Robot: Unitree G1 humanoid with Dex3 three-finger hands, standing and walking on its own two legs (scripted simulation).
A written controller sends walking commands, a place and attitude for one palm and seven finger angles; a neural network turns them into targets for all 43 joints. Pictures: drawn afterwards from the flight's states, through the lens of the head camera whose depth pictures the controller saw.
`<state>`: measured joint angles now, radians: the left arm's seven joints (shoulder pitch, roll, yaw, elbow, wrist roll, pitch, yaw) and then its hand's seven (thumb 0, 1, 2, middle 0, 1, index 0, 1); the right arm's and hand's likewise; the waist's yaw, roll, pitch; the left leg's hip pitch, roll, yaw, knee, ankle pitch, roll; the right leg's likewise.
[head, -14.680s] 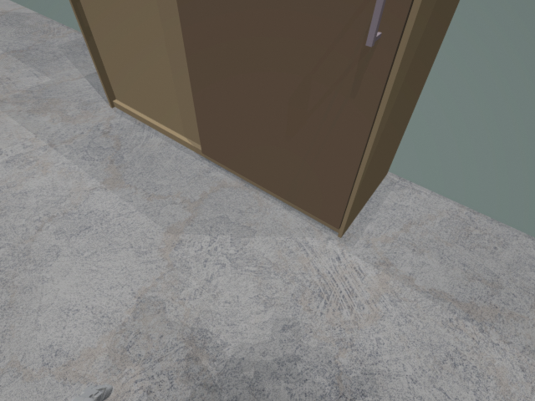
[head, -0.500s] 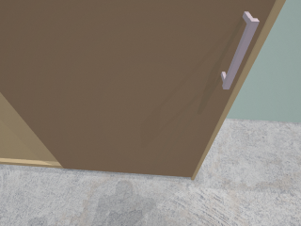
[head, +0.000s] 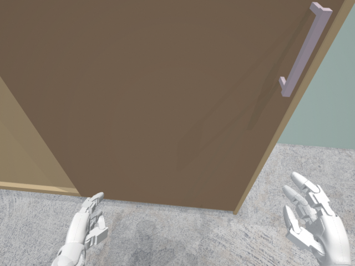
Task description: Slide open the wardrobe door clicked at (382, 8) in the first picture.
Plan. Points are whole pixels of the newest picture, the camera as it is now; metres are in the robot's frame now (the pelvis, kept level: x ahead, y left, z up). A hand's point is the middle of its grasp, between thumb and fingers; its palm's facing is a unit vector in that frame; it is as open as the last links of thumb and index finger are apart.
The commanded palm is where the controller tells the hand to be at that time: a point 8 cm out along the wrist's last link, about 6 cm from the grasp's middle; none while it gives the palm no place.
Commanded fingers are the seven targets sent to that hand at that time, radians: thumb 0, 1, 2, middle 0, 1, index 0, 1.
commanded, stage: raise the hand with hooked fingers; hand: right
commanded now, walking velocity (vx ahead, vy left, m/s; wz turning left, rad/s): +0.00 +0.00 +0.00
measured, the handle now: (299, 53) +0.53 -0.22 +0.25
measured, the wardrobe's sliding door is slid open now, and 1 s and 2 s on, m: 0.00 0.00 0.00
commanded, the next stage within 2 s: move the hooked fingers beside the handle in 1.78 s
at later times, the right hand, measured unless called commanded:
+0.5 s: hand (341, 216) +0.21 -0.25 +0.12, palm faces +0.06 +0.99 -0.08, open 11.0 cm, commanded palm +0.18 -0.30 +0.13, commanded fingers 0.00 0.08 -0.48 0.27 0.93 0.27 0.93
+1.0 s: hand out of the picture +0.24 -0.30 +0.21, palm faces +0.10 +0.99 -0.11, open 13.6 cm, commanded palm +0.20 -0.34 +0.23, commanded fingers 0.00 0.50 -0.30 0.30 1.20 0.30 1.20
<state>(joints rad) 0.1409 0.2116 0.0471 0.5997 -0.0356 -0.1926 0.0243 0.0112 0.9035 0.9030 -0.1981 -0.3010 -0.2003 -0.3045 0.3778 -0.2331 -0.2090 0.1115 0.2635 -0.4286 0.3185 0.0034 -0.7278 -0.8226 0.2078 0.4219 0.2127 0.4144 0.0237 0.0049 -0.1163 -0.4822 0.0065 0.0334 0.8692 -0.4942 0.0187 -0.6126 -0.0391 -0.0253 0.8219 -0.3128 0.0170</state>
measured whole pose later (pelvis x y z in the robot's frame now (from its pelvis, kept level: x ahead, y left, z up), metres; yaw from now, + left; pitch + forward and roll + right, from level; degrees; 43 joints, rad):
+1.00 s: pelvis +0.00 -0.03 +0.03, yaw -2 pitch -2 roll +1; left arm 0.19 0.24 -0.09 0.59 -0.08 -0.28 0.11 0.01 0.90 0.90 -0.20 -0.30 -0.20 -0.30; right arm 0.04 -0.45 -0.43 -0.09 0.37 0.15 0.39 0.00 0.42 -0.34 0.29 1.15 0.30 1.15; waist -0.06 -0.04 -0.04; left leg -0.15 0.02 0.07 0.53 -0.34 -0.02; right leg -0.33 -0.01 0.00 0.58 -0.21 -0.02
